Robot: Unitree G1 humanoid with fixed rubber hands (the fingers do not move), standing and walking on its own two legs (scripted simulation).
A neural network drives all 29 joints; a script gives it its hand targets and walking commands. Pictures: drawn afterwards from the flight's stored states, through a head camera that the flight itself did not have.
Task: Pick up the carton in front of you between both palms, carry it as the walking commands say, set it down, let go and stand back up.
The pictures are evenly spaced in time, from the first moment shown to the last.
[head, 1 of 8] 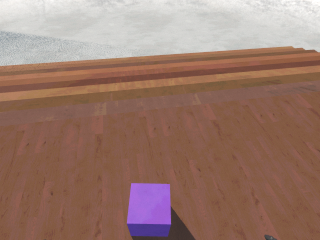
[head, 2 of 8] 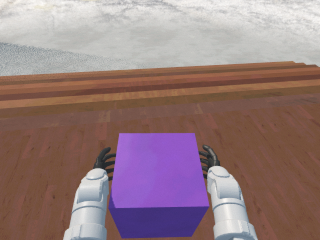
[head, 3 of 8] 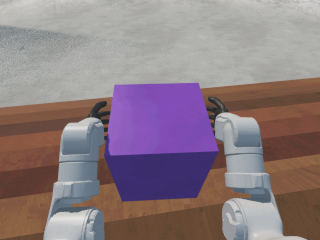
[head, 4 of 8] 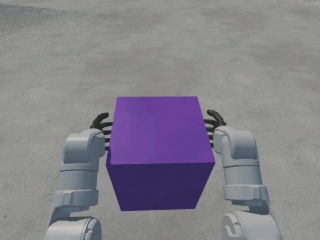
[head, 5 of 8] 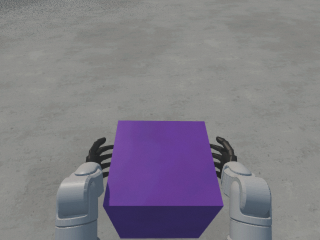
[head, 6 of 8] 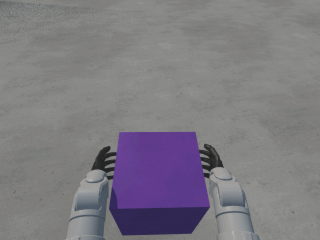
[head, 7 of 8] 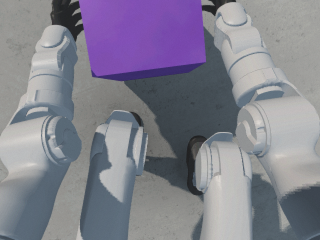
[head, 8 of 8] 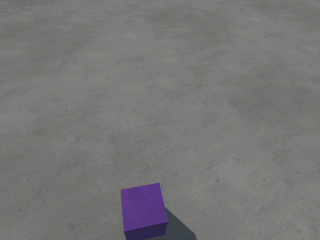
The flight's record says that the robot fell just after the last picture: no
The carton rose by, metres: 0.68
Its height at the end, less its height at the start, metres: -1.09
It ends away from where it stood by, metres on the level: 8.31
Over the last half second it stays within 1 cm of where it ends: yes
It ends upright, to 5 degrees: yes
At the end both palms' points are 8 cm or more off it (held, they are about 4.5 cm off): yes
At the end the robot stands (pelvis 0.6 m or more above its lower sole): yes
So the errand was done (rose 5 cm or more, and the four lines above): yes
